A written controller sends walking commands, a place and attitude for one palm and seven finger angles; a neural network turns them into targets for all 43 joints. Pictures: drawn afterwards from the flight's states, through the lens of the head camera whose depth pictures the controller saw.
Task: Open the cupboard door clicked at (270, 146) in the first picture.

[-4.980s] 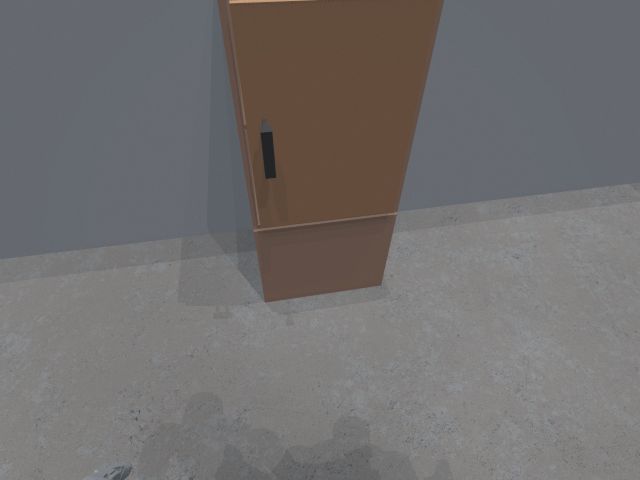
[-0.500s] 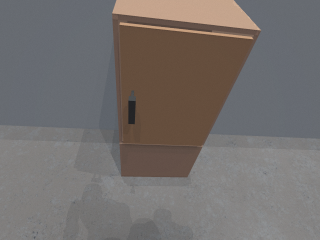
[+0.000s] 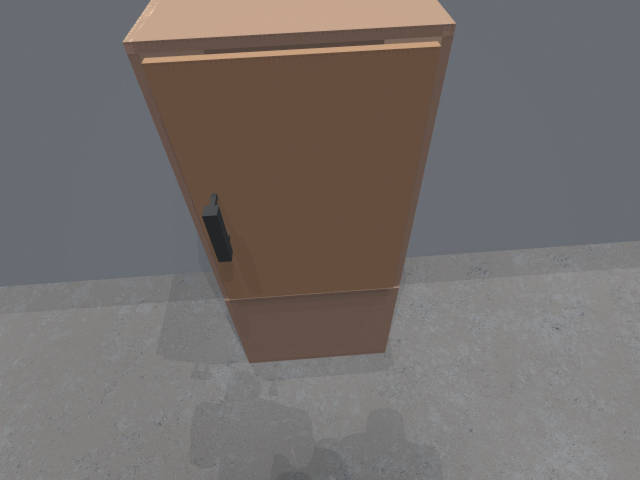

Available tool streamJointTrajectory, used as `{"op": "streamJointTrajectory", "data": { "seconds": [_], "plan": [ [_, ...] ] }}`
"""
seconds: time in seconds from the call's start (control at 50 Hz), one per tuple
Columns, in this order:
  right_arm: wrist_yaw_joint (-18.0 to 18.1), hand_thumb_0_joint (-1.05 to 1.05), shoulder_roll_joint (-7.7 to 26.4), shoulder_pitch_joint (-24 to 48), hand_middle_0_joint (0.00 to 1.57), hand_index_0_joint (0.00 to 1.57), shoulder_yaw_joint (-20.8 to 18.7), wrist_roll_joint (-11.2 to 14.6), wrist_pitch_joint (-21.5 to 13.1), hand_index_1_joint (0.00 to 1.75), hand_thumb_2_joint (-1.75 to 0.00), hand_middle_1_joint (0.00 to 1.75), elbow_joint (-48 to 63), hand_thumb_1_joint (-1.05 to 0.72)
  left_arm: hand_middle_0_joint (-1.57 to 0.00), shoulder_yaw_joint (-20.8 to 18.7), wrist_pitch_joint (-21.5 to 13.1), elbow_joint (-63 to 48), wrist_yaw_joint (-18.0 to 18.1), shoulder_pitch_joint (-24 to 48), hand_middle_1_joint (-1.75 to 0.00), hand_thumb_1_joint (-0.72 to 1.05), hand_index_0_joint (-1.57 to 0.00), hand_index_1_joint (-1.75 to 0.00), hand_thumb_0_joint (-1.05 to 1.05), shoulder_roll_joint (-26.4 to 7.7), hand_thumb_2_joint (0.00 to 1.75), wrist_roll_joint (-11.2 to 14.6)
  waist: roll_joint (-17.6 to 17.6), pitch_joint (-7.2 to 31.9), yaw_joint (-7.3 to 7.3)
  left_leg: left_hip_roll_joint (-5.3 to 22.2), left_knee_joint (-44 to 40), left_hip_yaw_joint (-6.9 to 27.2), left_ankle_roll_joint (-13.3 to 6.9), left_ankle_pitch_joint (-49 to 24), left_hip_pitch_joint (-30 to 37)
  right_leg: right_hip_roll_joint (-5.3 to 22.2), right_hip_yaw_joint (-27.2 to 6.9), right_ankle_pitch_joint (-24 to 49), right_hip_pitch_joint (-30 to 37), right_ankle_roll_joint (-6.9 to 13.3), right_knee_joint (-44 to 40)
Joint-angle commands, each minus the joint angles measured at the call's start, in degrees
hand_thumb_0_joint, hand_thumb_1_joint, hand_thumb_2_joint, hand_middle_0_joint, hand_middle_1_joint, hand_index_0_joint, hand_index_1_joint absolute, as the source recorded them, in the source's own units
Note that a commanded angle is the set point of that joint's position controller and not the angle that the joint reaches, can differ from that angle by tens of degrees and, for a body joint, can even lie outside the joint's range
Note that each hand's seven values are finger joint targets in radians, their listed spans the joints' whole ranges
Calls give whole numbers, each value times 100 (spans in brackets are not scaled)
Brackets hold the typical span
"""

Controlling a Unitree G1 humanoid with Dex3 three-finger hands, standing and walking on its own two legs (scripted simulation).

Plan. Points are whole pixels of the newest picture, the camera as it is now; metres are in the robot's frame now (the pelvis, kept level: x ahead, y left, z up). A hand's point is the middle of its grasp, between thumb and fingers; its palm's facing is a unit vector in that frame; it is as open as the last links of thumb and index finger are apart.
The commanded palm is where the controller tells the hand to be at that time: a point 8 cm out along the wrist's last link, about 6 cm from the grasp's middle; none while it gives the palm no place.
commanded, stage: come to a stop and stand still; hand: left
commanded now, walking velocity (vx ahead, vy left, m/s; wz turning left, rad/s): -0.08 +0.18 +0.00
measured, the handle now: (219, 227) +0.56 +0.20 -0.06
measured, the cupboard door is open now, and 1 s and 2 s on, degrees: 0 0 0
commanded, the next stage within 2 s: look again from close up in 0.32 s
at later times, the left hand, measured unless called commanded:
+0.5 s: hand out of the picture +0.00 +0.21 -0.17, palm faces +0.01 -0.97 -0.23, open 7.3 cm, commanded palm none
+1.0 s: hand out of the picture +0.01 +0.29 -0.17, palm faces -0.03 -0.96 -0.27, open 7.3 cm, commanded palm none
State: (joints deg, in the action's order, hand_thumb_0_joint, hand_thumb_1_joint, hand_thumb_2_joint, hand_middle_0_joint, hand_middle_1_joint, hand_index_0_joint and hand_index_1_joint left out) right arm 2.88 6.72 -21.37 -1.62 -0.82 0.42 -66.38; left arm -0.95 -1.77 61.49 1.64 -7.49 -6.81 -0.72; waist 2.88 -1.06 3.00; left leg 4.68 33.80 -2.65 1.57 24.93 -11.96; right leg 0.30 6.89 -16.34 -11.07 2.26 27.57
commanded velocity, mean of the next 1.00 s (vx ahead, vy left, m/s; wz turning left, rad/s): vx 0.00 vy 0.03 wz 0.00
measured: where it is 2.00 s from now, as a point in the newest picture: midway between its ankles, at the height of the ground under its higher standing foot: outside the picture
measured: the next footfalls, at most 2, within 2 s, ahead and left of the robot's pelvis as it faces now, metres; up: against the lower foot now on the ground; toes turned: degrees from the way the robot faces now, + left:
right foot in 1.84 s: +0.11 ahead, -0.16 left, +0.00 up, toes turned -3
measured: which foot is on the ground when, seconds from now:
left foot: down 0.00-1.00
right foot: down 0.00-1.00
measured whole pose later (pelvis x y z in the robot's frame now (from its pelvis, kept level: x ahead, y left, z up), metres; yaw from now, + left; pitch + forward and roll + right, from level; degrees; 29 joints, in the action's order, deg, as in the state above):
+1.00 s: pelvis -0.04 +0.08 +0.00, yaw -2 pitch -3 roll +0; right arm 0.3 13.4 -13.4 -1.5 -1.1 -0.6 -57.2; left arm -0.3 0.8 57.5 1.0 -15.1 -15.1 -1.9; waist -1.0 -0.1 -0.4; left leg -2.1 25.5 -8.1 -4.8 12.0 -11.2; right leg 6.1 1.8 -11.7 -12.3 -1.8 26.9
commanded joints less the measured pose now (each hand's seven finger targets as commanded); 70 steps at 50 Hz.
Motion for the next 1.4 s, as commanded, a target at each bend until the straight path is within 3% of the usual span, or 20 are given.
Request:
{"op": "streamJointTrajectory", "data": {
  "seconds": [0.0, 0.06, 0.1, 0.28, 0.38, 0.4, 0.42, 0.44, 0.46, 0.52, 0.58, 0.66, 0.76, 0.86, 1.06, 1.1, 1.22, 1.26, 1.32, 1.38],
  "plan": [
    [8, 0, 201, -444, 20, 20, -38, 52, -7, 30, -90, 30, 67, -90, -20, -155, 63, 19, 110, -592, -30, 90, -20, -30, 0, -748, 90, 41, -751, -121, -193, 59, -534, -3, 32, -921, -160, 1363, -1036, 3938, 379, 464, -437],
    [-7, 0, 392, -244, 20, 20, -81, 16, 13, 30, -90, 30, 139, -90, -20, -202, 117, -122, 121, -517, -30, 90, -20, -30, 0, -706, 90, 48, -529, -163, -216, 181, -782, 34, -11, -2281, 404, 1037, -899, 2636, -217, 187, -470],
    [-46, 0, 421, 55, 20, 20, -119, 12, 71, 30, -90, 30, 261, -90, -20, -244, 190, -201, 125, -425, -30, 90, -20, -30, 0, -798, 90, -25, -472, -529, -251, 132, -703, -23, 13, -1884, 287, 1056, -1042, 1722, -584, 130, -762],
    [-97, 0, 694, 513, 20, 20, -126, -3, 91, 30, -90, 30, 594, -90, -20, -283, 153, -163, 83, -619, -30, 90, -20, -30, 0, -1113, 90, -19, -743, -33, -332, -4, -645, -38, 2, -1360, 171, 1363, -1365, 2018, 89, 289, -908],
    [-85, 0, 807, 511, 20, 20, -76, 20, -33, 30, -90, 30, 524, -90, -20, -178, 141, -100, 52, -679, -30, 90, -20, -30, 0, -936, 90, 0, -327, 328, -300, 283, -1033, 132, -132, -2636, 756, 851, -795, 1956, 95, -21, -557],
    [-160, 0, 1781, 1041, 20, 20, -141, -20, -131, 30, -90, 30, 1222, -90, -20, -130, -117, -464, 64, -774, -30, 90, -20, -30, 0, -2200, 90, -69, -417, -471, -257, -26, -950, 418, -287, -2146, 208, 665, -861, 2067, -71, 29, -575],
    [-148, 0, 1693, 953, 20, 20, -273, -50, -265, 30, -90, 30, 1415, -90, -20, -321, -149, -602, 77, -825, -30, 90, -20, -30, 0, -1841, 90, -50, -115, 606, -312, 6, -523, 292, -352, -2083, 129, 994, -1139, 2356, 344, 120, -147],
    [-114, 0, 1202, 906, 20, 20, -237, -65, -250, 30, -90, 30, 1320, -90, -20, -314, -116, -499, 103, -922, -30, 90, -20, -30, 0, -1550, 90, -52, -89, 949, -293, -67, -423, 236, -330, -2118, 18, 1118, -1188, 2759, 648, 204, -48],
    [-116, 0, 1088, 809, 20, 20, -158, -44, -223, 30, -90, 30, 1277, -90, -20, -205, -88, -481, 107, -1043, -30, 90, -20, -30, 0, -1463, 90, -25, -251, 1006, -318, -115, -423, 200, -318, -1938, 19, 1145, -1163, 2635, 728, 245, -90],
    [-139, 0, 1041, 631, 20, 20, -153, -33, -182, 30, -90, 30, 1342, -90, -20, -154, 29, -610, 87, -1010, -30, 90, -20, -30, 0, -1292, 90, -59, -709, 546, -242, -61, -514, 219, -387, -2035, -12, 876, -875, 1864, 206, 136, -85],
    [-110, 0, 1329, 674, 20, 20, -199, -17, -201, 30, -90, 30, 1350, -90, -20, -128, 91, -710, 78, -995, -30, 90, -20, -30, 0, -1292, 90, -59, -271, 128, -292, 203, -662, 386, -477, -2892, -37, 614, -594, 1480, -150, -1, 117],
    [-129, 0, 1492, 853, 20, 20, -183, -31, -220, 30, -90, 30, 1392, -90, -20, -111, 150, -735, 49, -949, -30, 90, -20, -30, 0, -1370, 90, -54, 101, -225, -350, 287, -1132, 557, -517, -2204, -401, 501, -539, 663, -169, -113, -4],
    [-168, 0, 1672, 957, 20, 20, -206, -37, -229, 30, -90, 30, 1430, -90, -20, -105, 186, -760, 0, -834, -30, 90, -20, -30, 0, -1440, 90, -79, 93, -328, -363, 379, -1836, 847, -522, -605, -639, 471, -514, 353, -130, -175, -47],
    [-193, 0, 1764, 995, 20, 20, -236, -31, -216, 30, -90, 30, 1403, -90, -20, -106, 188, -723, -21, -826, -30, 90, -20, -30, 0, -1463, 90, -97, -46, -358, -383, 447, -2201, 949, -489, 153, -663, 492, -551, 285, -144, -199, -120],
    [-234, 0, 1611, 841, 20, 20, -188, -14, -199, 30, -90, 30, 1061, -90, -20, -57, 128, -474, -18, -1002, -30, 90, -20, -30, 0, -1374, 90, -84, -203, -186, -316, 383, -2202, 812, -416, 81, -412, 600, -658, 312, -60, -197, -473],
    [-232, 0, 1292, 582, 20, 20, -105, -21, -129, 30, -90, 30, 918, -90, -20, 29, 195, -330, -9, -1257, -30, 90, -20, -30, 0, -1023, 90, -89, -175, -202, -288, 431, -2317, 930, -398, 536, -474, 500, -502, 33, -62, -274, -348],
    [-133, 0, 1526, 399, 20, 20, -235, -49, -35, 30, -90, 30, 809, -90, -20, -14, 319, -325, -93, -1475, -30, 90, -20, -30, 0, -908, 90, -143, 226, -529, -273, 790, -2479, 1490, -680, 1160, -539, 270, -310, -268, -515, -243, 115],
    [-108, 0, 1489, 333, 20, 20, -245, -48, -32, 30, -90, 30, 772, -90, -20, -29, 310, -305, -114, -1584, -30, 90, -20, -30, 0, -839, 90, -127, 250, -498, -275, 753, -2302, 1430, -701, 932, -549, 273, -337, -137, -410, -220, -54],
    [-96, 0, 1311, 243, 20, 20, -242, -44, -30, 30, -90, 30, 752, -90, -20, -81, 272, -302, -104, -1783, -30, 90, -20, -30, 0, -849, 90, -121, -149, -484, -333, 520, -1850, 1143, -620, 691, -931, 416, -567, -237, -16, -159, -446],
    [-109, 0, 875, 164, 20, 20, -163, -52, -17, 30, -90, 30, 772, -90, -20, -144, 252, -256, -54, -2024, -30, 90, -20, -30, 0, -967, 90, -104, -949, -583, -360, -143, -663, 244, -417, 357, -1336, 886, -1282, -1379, -41, 147, -1098]
  ]
}}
